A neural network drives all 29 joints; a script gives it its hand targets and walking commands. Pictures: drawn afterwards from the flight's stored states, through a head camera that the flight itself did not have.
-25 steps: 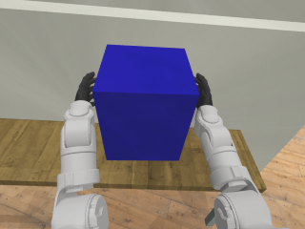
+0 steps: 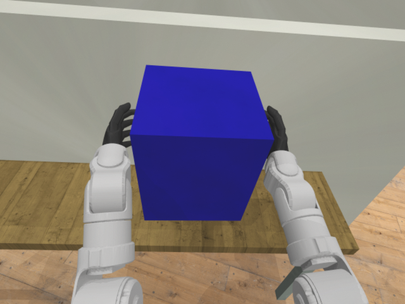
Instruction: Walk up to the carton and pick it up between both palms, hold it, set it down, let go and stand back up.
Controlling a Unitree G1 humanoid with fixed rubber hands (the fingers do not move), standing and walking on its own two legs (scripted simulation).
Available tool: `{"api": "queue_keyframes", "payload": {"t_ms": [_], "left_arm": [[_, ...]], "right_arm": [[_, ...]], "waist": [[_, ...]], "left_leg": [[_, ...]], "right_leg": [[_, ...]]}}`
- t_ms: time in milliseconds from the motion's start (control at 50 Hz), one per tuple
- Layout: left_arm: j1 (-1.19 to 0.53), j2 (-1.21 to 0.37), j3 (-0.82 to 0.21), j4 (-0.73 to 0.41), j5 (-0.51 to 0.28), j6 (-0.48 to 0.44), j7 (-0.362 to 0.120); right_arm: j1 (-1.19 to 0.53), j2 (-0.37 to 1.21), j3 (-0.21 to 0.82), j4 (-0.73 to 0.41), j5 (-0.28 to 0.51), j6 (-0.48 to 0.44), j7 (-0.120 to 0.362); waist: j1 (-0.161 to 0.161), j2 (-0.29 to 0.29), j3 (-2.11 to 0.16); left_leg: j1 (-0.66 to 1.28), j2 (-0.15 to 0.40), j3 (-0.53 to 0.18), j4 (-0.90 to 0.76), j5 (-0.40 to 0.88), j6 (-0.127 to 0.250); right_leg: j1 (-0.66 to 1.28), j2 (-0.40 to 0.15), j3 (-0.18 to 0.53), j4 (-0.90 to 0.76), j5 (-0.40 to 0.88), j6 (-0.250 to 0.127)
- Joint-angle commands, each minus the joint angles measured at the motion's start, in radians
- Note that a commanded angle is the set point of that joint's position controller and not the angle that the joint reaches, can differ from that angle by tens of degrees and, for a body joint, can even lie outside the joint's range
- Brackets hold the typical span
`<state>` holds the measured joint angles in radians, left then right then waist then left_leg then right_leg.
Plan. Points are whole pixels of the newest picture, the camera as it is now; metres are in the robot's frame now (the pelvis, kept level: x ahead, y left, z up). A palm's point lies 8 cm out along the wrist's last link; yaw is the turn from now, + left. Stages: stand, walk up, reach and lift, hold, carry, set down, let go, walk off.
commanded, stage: hold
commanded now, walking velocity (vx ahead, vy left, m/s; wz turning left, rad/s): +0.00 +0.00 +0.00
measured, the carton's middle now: (196, 147) +0.39 +0.00 +0.13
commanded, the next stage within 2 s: none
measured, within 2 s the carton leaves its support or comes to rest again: neither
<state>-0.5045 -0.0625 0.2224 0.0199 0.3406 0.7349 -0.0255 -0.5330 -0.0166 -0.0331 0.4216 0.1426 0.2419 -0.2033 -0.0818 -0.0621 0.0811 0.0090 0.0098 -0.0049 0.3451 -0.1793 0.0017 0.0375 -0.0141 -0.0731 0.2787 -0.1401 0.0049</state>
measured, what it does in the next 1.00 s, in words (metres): stands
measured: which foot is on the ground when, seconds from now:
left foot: down 0.00-1.00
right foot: down 0.00-1.00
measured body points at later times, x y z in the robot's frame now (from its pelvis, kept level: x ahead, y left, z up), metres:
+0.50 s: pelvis +0.00 -0.02 +0.00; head -0.04 +0.01 +0.45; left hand +0.37 +0.15 +0.17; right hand +0.37 -0.16 +0.17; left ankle +0.02 +0.11 -0.75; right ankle +0.02 -0.12 -0.75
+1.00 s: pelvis +0.00 +0.00 +0.00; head -0.04 +0.03 +0.45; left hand +0.36 +0.15 +0.17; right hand +0.36 -0.15 +0.17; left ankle +0.02 +0.11 -0.75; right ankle +0.02 -0.12 -0.75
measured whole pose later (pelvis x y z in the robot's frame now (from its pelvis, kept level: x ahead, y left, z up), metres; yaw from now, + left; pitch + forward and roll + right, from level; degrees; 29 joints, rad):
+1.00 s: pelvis +0.00 +0.00 +0.00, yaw +0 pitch -10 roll -1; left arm -0.53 -0.06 0.25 0.05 0.36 0.73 -0.03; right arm -0.58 -0.01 -0.05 0.48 0.13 0.24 -0.20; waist -0.08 -0.07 0.07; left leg 0.02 0.01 0.00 0.33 -0.17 0.00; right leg 0.04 -0.01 -0.08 0.28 -0.14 0.00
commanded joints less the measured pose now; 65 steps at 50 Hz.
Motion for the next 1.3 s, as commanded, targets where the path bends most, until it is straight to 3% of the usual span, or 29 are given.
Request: {"api": "queue_keyframes", "payload": {"t_ms": [0,60,80,120,200,260,300,380,420,540,560,580,600,660,700,720,740,820,840,900,940,960,1000,1100,1120,1160,1180,1200,1280], "left_arm": [[-0.708,-0.474,-0.444,-0.101,-0.161,-0.098,-0.123],[-0.708,-0.452,-0.399,-0.046,-0.138,-0.102,-0.135],[-0.700,-0.452,-0.385,-0.062,-0.139,-0.102,-0.142],[-0.704,-0.442,-0.376,-0.054,-0.132,-0.099,-0.152],[-0.709,-0.429,-0.352,-0.043,-0.129,-0.104,-0.173],[-0.732,-0.434,-0.371,-0.064,-0.145,-0.118,-0.179],[-0.709,-0.438,-0.390,-0.071,-0.145,-0.124,-0.177],[-0.723,-0.429,-0.392,-0.059,-0.146,-0.121,-0.188],[-0.703,-0.430,-0.378,-0.042,-0.138,-0.117,-0.191],[-0.703,-0.473,-0.460,-0.121,-0.175,-0.135,-0.171],[-0.682,-0.470,-0.456,-0.111,-0.172,-0.131,-0.166],[-0.711,-0.468,-0.469,-0.144,-0.176,-0.137,-0.160],[-0.688,-0.463,-0.453,-0.100,-0.161,-0.128,-0.156],[-0.671,-0.461,-0.421,-0.066,-0.136,-0.103,-0.158],[-0.694,-0.468,-0.434,-0.091,-0.133,-0.096,-0.153],[-0.687,-0.471,-0.422,-0.086,-0.126,-0.088,-0.148],[-0.694,-0.478,-0.443,-0.096,-0.138,-0.087,-0.145],[-0.697,-0.493,-0.464,-0.106,-0.148,-0.097,-0.130],[-0.708,-0.477,-0.448,-0.096,-0.137,-0.098,-0.132],[-0.675,-0.466,-0.434,-0.120,-0.131,-0.090,-0.135],[-0.672,-0.458,-0.432,-0.129,-0.131,-0.087,-0.143],[-0.679,-0.462,-0.424,-0.118,-0.133,-0.088,-0.145],[-0.694,-0.448,-0.408,-0.100,-0.129,-0.096,-0.152],[-0.731,-0.454,-0.418,-0.075,-0.152,-0.122,-0.157],[-0.733,-0.462,-0.427,-0.084,-0.158,-0.126,-0.155],[-0.727,-0.453,-0.439,-0.120,-0.176,-0.137,-0.156],[-0.711,-0.455,-0.429,-0.099,-0.173,-0.139,-0.155],[-0.700,-0.446,-0.426,-0.073,-0.176,-0.138,-0.160],[-0.647,-0.417,-0.356,-0.049,-0.124,-0.115,-0.180]], "right_arm": [[-0.841,0.491,0.346,-0.262,0.031,-0.071,0.153],[-0.809,0.507,0.331,-0.193,0.004,-0.064,0.149],[-0.819,0.525,0.342,-0.213,0.011,-0.069,0.146],[-0.824,0.528,0.345,-0.210,0.019,-0.068,0.132],[-0.829,0.556,0.367,-0.209,0.025,-0.060,0.111],[-0.854,0.574,0.392,-0.253,0.045,-0.071,0.105],[-0.811,0.566,0.400,-0.245,0.047,-0.065,0.095],[-0.792,0.554,0.368,-0.240,0.023,-0.061,0.092],[-0.801,0.551,0.367,-0.236,0.027,-0.061,0.095],[-0.810,0.535,0.408,-0.335,0.060,-0.082,0.092],[-0.818,0.527,0.418,-0.350,0.065,-0.082,0.091],[-0.799,0.519,0.412,-0.320,0.062,-0.077,0.093],[-0.809,0.512,0.409,-0.311,0.056,-0.073,0.098],[-0.786,0.493,0.352,-0.251,0.039,-0.066,0.116],[-0.771,0.470,0.318,-0.215,0.036,-0.065,0.130],[-0.804,0.468,0.329,-0.230,0.044,-0.071,0.139],[-0.796,0.464,0.315,-0.229,0.038,-0.075,0.142],[-0.809,0.474,0.330,-0.241,0.049,-0.077,0.145],[-0.788,0.471,0.311,-0.194,0.040,-0.071,0.146],[-0.782,0.466,0.329,-0.213,0.046,-0.072,0.145],[-0.749,0.480,0.328,-0.202,0.041,-0.066,0.139],[-0.783,0.482,0.336,-0.221,0.041,-0.072,0.140],[-0.775,0.501,0.335,-0.199,0.021,-0.067,0.137],[-0.842,0.545,0.352,-0.261,0.015,-0.089,0.125],[-0.874,0.550,0.374,-0.286,0.023,-0.096,0.125],[-0.860,0.567,0.420,-0.325,0.042,-0.096,0.107],[-0.875,0.562,0.437,-0.336,0.055,-0.093,0.101],[-0.873,0.566,0.440,-0.339,0.049,-0.088,0.093],[-0.782,0.551,0.416,-0.253,0.043,-0.059,0.088]], "waist": [[0.010,0.081,-0.412],[0.002,0.058,-0.384],[0.015,0.043,-0.408],[0.009,0.057,-0.411],[0.007,0.021,-0.402],[0.008,0.045,-0.446],[-0.011,0.056,-0.437],[-0.030,0.051,-0.394],[-0.022,0.038,-0.360],[-0.038,0.076,-0.490],[-0.024,0.077,-0.494],[-0.037,0.083,-0.496],[-0.018,0.085,-0.454],[-0.017,0.088,-0.350],[-0.026,0.133,-0.324],[0.000,0.133,-0.337],[-0.030,0.135,-0.350],[-0.021,0.142,-0.398],[-0.033,0.138,-0.373],[-0.011,0.123,-0.375],[-0.033,0.102,-0.372],[-0.014,0.100,-0.377],[-0.018,0.081,-0.364],[-0.014,0.054,-0.423],[0.002,0.050,-0.452],[-0.003,0.031,-0.518],[0.017,0.032,-0.526],[0.007,0.008,-0.510],[0.016,0.016,-0.399]], "left_leg": [[0.073,-0.022,0.030,-0.064,0.172,-0.027],[0.044,-0.033,0.048,-0.076,0.137,-0.006],[0.041,-0.037,0.046,-0.073,0.156,0.000],[0.026,-0.048,0.049,-0.068,0.162,-0.004],[-0.012,-0.063,0.055,-0.070,0.150,0.009],[-0.004,-0.069,0.049,-0.055,0.196,0.002],[0.030,-0.068,0.043,-0.044,0.234,-0.006],[0.020,-0.063,0.044,-0.059,0.170,-0.007],[0.002,-0.061,0.043,-0.068,0.150,0.000],[0.117,-0.049,0.024,-0.012,0.321,-0.039],[0.121,-0.050,0.025,-0.002,0.347,-0.036],[0.130,-0.044,0.020,-0.003,0.351,-0.046],[0.117,-0.044,0.024,-0.010,0.319,-0.041],[0.074,-0.032,0.029,-0.057,0.200,-0.034],[0.075,-0.021,0.027,-0.071,0.184,-0.050],[0.069,-0.022,0.032,-0.073,0.180,-0.044],[0.085,-0.018,0.032,-0.065,0.201,-0.052],[0.128,-0.017,0.025,-0.036,0.283,-0.062],[0.125,-0.021,0.028,-0.040,0.269,-0.062],[0.118,-0.021,0.031,-0.037,0.300,-0.059],[0.113,-0.027,0.036,-0.046,0.277,-0.048],[0.099,-0.029,0.036,-0.047,0.267,-0.044],[0.086,-0.036,0.041,-0.057,0.227,-0.032],[0.049,-0.049,0.042,-0.052,0.203,-0.011],[0.052,-0.049,0.041,-0.042,0.220,-0.010],[0.063,-0.060,0.038,-0.016,0.287,0.000],[0.054,-0.062,0.036,-0.019,0.279,0.002],[0.036,-0.063,0.038,-0.023,0.245,0.014],[0.004,-0.063,0.042,-0.061,0.194,0.017]], "right_leg": [[0.054,0.061,-0.047,-0.022,0.041,0.010],[0.076,0.049,-0.031,-0.019,0.081,0.021],[0.108,0.046,-0.030,-0.014,0.111,0.027],[0.147,0.042,-0.024,-0.009,0.164,0.034],[0.185,0.033,-0.022,-0.002,0.226,0.056],[0.215,0.029,-0.020,0.012,0.292,0.061],[0.205,0.033,-0.020,0.014,0.330,0.061],[0.166,0.030,-0.030,0.000,0.246,0.059],[0.161,0.028,-0.029,-0.008,0.238,0.060],[0.141,0.055,-0.045,0.007,0.296,0.043],[0.139,0.058,-0.043,0.007,0.303,0.040],[0.120,0.064,-0.050,0.010,0.285,0.037],[0.104,0.060,-0.048,-0.002,0.239,0.035],[0.063,0.058,-0.053,-0.023,0.093,0.022],[0.033,0.060,-0.058,-0.022,0.031,0.011],[0.045,0.062,-0.056,-0.025,0.015,0.007],[0.039,0.065,-0.057,-0.022,0.036,0.007],[0.048,0.072,-0.056,-0.016,0.084,0.005],[0.042,0.066,-0.056,-0.018,0.077,0.008],[0.069,0.068,-0.055,-0.013,0.108,0.008],[0.092,0.062,-0.050,-0.013,0.136,0.018],[0.092,0.060,-0.050,-0.012,0.132,0.017],[0.098,0.052,-0.045,-0.016,0.134,0.024],[0.132,0.044,-0.038,-0.005,0.193,0.040],[0.140,0.048,-0.039,-0.001,0.208,0.040],[0.198,0.042,-0.027,0.017,0.337,0.054],[0.203,0.042,-0.023,0.018,0.345,0.054],[0.203,0.037,-0.017,0.017,0.351,0.062],[0.213,0.028,-0.013,0.009,0.319,0.061]]}}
